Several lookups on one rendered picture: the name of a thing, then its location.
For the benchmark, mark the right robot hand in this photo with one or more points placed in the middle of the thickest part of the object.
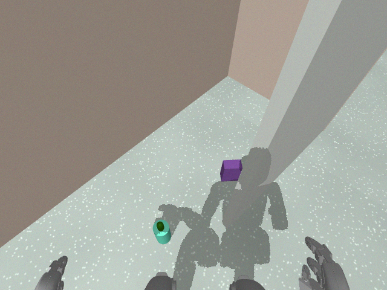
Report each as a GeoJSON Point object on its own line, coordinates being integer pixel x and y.
{"type": "Point", "coordinates": [330, 275]}

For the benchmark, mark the left robot hand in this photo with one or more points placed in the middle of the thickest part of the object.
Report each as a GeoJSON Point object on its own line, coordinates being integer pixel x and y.
{"type": "Point", "coordinates": [51, 280]}

